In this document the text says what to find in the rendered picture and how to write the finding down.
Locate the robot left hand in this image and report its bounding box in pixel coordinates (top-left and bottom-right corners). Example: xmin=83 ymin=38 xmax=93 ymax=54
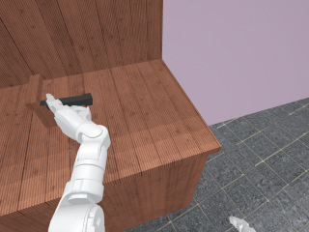
xmin=46 ymin=93 xmax=92 ymax=140

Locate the robot left upper arm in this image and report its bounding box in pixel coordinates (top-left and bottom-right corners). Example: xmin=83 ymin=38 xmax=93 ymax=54
xmin=49 ymin=203 xmax=105 ymax=232

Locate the robot right hand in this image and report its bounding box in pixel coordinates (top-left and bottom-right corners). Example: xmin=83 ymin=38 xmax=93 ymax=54
xmin=229 ymin=216 xmax=256 ymax=232

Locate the counter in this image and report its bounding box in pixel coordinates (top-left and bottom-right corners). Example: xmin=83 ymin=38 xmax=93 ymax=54
xmin=0 ymin=0 xmax=222 ymax=232

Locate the left robot forearm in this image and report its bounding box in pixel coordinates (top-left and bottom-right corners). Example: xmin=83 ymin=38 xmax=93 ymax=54
xmin=48 ymin=121 xmax=111 ymax=232

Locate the tap lever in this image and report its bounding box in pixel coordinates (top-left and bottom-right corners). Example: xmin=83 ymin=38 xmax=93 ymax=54
xmin=40 ymin=93 xmax=93 ymax=110

